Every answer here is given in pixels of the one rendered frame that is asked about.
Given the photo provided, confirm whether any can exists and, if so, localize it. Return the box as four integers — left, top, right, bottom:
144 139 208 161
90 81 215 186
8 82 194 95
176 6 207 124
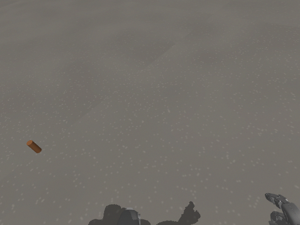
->
26 140 42 153

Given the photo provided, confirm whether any right robot hand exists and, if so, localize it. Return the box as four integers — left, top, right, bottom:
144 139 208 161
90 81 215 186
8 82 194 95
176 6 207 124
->
265 193 300 225

